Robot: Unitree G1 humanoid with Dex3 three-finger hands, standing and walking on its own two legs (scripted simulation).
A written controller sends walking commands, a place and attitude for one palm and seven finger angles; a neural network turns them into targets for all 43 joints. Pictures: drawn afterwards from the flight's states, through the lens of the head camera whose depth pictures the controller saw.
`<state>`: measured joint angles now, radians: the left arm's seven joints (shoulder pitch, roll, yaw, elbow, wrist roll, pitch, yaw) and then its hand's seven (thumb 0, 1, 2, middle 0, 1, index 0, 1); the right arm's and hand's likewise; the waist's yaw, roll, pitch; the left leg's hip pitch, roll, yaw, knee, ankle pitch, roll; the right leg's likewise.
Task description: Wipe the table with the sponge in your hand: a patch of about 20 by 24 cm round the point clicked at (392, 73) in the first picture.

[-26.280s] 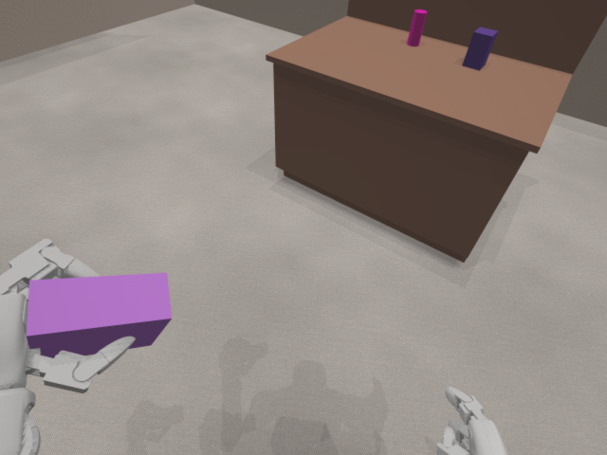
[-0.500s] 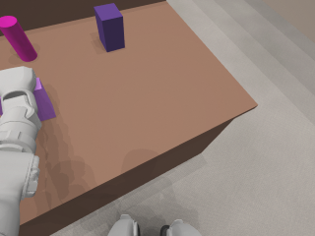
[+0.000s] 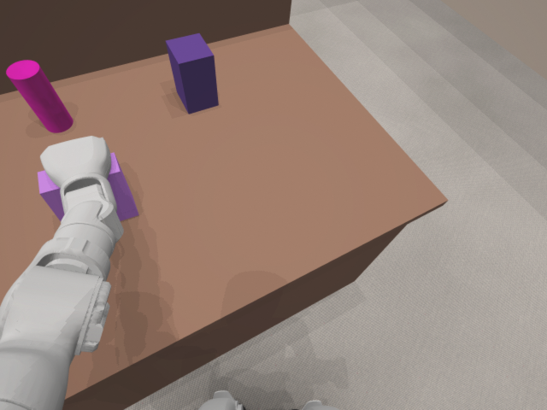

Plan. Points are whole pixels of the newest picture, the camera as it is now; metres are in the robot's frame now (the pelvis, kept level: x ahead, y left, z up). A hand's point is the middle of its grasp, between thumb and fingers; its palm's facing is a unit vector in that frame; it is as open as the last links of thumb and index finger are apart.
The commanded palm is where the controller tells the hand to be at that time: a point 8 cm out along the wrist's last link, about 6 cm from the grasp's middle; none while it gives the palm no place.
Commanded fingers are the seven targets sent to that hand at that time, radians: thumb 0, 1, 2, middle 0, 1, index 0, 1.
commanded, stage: wipe back along the middle lane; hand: left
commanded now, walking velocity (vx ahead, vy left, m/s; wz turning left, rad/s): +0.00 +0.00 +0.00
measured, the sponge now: (96, 202) +0.45 +0.28 -0.04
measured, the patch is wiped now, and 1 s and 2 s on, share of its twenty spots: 0.50 0.60 0.70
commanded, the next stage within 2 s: slide across to the third lane in 1.98 s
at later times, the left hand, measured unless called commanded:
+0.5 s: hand (104, 206) +0.42 +0.25 -0.01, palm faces -0.11 +0.00 -0.99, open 9.3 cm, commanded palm +0.39 +0.22 +0.02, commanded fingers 0.00 0.10 1.30 -1.20 -1.60 -1.20 -1.60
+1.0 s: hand (112, 230) +0.38 +0.23 -0.01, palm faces -0.08 +0.00 -1.00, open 9.3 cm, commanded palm +0.34 +0.20 +0.02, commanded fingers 0.00 0.10 1.30 -1.20 -1.60 -1.20 -1.60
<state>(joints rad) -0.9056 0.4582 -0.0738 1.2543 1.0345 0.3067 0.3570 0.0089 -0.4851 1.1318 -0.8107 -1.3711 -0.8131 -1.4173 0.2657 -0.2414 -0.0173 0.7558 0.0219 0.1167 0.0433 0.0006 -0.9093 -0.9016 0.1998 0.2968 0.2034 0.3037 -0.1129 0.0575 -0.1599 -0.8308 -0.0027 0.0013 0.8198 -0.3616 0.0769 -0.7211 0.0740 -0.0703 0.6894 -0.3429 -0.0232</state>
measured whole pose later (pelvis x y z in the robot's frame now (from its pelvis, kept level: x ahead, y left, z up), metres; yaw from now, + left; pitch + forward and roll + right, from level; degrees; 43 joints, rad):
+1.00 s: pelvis +0.00 +0.00 +0.01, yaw +1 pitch +15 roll -3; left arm -0.58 0.23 -0.23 0.96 0.98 0.44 0.46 0.00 -0.44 1.10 -0.78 -1.39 -0.78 -1.44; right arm 0.19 -0.23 -0.03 0.72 0.06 0.20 0.04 0.00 -0.91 -0.90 0.20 0.30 0.20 0.30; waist -0.02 0.05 -0.19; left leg -0.65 -0.02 0.02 0.74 -0.34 0.08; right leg -0.56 0.05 -0.05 0.64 -0.34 -0.02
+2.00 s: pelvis -0.01 -0.03 +0.02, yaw +2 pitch +9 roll -1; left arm -0.32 0.20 -0.28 0.70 1.00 0.48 0.40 0.00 -0.42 1.07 -0.77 -1.40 -0.77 -1.45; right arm 0.12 -0.24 -0.01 0.67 0.07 0.21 0.00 0.01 -0.91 -0.90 0.20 0.30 0.20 0.30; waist 0.02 0.05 -0.16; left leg -0.55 -0.02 0.01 0.71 -0.32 0.04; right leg -0.48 0.06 -0.06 0.65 -0.34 -0.06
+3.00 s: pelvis -0.03 -0.04 +0.02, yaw +2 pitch +10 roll -1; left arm -0.60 0.08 -0.35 1.08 0.92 0.46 0.49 0.01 -0.44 1.07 -0.79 -1.38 -0.80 -1.42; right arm 0.13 -0.22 -0.04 0.77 0.06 0.16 0.03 0.01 -0.91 -0.90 0.20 0.30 0.20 0.30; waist 0.00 0.06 -0.15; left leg -0.58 -0.02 -0.01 0.68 -0.27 0.03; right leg -0.51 0.06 -0.07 0.64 -0.31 -0.07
